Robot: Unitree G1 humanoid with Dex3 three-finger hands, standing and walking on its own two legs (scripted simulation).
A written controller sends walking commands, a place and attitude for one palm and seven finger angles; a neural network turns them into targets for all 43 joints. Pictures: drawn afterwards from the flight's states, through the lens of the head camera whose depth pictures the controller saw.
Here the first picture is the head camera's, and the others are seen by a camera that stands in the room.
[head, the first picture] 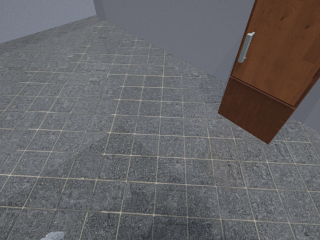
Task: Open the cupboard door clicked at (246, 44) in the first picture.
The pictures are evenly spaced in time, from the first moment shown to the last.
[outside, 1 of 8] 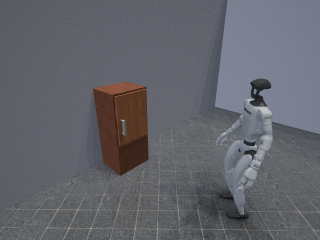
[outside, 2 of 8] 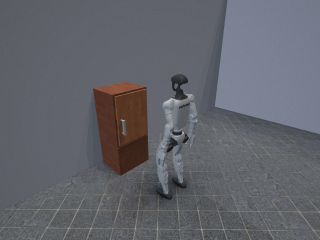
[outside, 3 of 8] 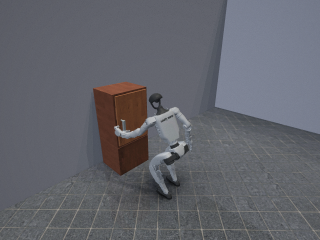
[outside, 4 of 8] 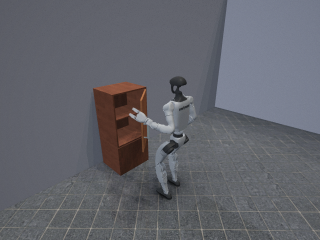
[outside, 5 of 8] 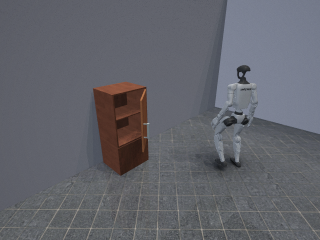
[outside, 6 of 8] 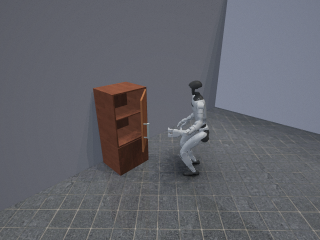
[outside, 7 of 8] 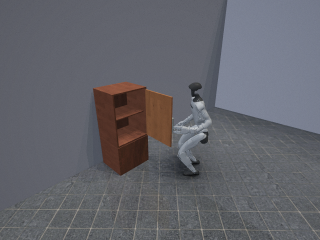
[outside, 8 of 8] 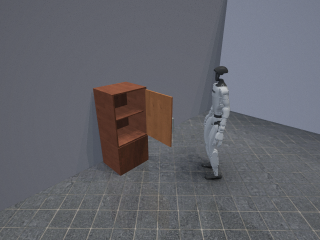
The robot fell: no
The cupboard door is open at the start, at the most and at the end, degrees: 0 88 87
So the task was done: yes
